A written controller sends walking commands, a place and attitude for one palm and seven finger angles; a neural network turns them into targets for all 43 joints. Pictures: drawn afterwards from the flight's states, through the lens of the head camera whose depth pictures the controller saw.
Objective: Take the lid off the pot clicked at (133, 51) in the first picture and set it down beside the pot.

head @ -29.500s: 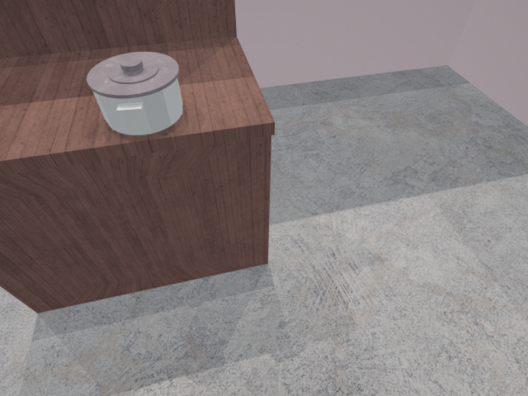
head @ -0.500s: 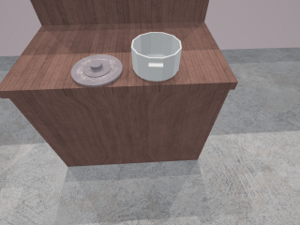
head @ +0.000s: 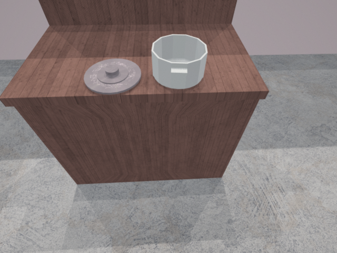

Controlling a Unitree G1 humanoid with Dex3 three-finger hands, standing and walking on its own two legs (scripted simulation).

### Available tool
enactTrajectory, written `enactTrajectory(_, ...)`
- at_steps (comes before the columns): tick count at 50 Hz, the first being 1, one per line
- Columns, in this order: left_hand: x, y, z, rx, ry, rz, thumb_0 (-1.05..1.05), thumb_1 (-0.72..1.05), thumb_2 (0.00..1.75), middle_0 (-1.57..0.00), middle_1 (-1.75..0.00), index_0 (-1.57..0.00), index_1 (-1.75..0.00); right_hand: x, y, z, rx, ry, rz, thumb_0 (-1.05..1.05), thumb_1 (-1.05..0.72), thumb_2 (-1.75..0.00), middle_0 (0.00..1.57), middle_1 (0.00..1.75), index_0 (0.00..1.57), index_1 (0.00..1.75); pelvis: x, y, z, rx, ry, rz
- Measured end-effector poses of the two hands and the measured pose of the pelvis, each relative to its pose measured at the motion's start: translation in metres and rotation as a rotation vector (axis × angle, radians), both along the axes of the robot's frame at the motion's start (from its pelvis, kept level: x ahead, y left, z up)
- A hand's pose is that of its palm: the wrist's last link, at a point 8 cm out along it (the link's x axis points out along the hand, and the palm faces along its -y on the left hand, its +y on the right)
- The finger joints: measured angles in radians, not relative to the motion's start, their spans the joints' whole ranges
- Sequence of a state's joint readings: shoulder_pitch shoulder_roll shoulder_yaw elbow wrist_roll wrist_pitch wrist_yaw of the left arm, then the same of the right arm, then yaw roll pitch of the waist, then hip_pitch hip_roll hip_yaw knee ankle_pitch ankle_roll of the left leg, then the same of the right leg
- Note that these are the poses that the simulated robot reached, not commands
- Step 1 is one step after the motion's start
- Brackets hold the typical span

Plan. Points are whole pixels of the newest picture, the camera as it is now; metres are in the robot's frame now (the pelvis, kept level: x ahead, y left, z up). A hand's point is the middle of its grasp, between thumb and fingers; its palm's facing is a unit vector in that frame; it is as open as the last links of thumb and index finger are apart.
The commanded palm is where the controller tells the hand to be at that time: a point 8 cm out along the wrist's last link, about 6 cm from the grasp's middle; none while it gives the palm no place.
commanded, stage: let the arm hang, fingers relaxed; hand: left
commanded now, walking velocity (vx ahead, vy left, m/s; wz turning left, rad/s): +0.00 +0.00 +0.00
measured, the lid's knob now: (111, 70) +0.69 +0.24 +0.03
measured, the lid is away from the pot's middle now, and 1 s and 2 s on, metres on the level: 0.25 0.25 0.25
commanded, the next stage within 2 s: look to check the result in 0.44 s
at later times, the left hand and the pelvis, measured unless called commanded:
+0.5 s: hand out of the picture -0.01 +0.17 -0.18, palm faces +0.02 -0.98 -0.20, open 7.4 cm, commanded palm none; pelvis -0.01 +0.00 +0.00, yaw +0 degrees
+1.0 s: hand out of the picture -0.01 +0.16 -0.18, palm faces +0.03 -0.98 -0.20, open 7.3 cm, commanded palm none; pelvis -0.01 +0.00 +0.00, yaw +0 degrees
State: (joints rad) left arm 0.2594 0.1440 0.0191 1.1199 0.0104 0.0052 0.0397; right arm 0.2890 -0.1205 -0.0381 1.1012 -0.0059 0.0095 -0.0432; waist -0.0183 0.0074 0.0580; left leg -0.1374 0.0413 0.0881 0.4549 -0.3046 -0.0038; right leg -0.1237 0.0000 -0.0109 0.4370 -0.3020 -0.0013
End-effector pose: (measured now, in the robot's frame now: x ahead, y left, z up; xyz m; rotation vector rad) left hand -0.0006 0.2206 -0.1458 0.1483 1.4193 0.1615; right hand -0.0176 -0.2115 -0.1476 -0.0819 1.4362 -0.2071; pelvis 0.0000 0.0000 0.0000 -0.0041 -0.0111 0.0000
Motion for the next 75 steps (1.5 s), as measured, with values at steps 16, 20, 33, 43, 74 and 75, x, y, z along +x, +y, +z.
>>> enactTrajectory(16, -0.015, -0.005, -0.001, -0.013, 0.022, 0.005, 0.01, 0.92, 0.9, -0.2, -0.3, -0.2, -0.3, -0.012, 0.007, 0.0, 0.009, 0.011, -0.007, 0.01, -0.91, -0.9, 0.2, 0.3, 0.2, 0.3, -0.007, 0.002, 0.0, 0.001, -0.002, -0.003)
enactTrajectory(20, -0.014, -0.003, 0.0, -0.007, 0.016, 0.003, 0.01, 0.92, 0.9, -0.2, -0.3, -0.19, -0.3, -0.014, 0.008, -0.001, 0.015, 0.013, -0.008, 0.01, -0.91, -0.9, 0.2, 0.3, 0.2, 0.3, -0.008, 0.001, 0.0, 0.001, -0.002, -0.003)
enactTrajectory(33, -0.011, -0.003, 0.001, 0.005, 0.002, 0.001, 0.01, 0.92, 0.9, -0.2, -0.3, -0.19, -0.3, -0.018, 0.008, -0.002, 0.024, 0.016, -0.013, 0.01, -0.91, -0.9, 0.2, 0.3, 0.2, 0.3, -0.01, -0.001, 0.001, 0.003, -0.001, -0.004)
enactTrajectory(43, -0.015, -0.006, 0.001, 0.001, 0.007, 0.005, 0.01, 0.92, 0.9, -0.2, -0.3, -0.19, -0.3, -0.017, 0.004, -0.002, 0.02, 0.015, -0.011, 0.01, -0.91, -0.9, 0.2, 0.3, 0.2, 0.3, -0.01, -0.003, 0.001, 0.003, -0.001, -0.002)
enactTrajectory(74, -0.018, -0.012, 0.002, -0.002, 0.017, 0.006, 0.01, 0.92, 0.9, -0.2, -0.3, -0.19, -0.3, -0.016, 0.001, -0.002, 0.02, 0.016, -0.014, 0.01, -0.91, -0.9, 0.2, 0.3, 0.2, 0.3, -0.01, -0.007, 0.001, 0.004, 0.0, -0.006)
enactTrajectory(75, -0.017, -0.012, 0.002, -0.002, 0.016, 0.006, 0.01, 0.92, 0.9, -0.2, -0.3, -0.19, -0.3, -0.016, 0.0, -0.002, 0.019, 0.016, -0.014, 0.01, -0.91, -0.9, 0.2, 0.3, 0.2, 0.3, -0.01, -0.007, 0.001, 0.004, 0.0, -0.007)
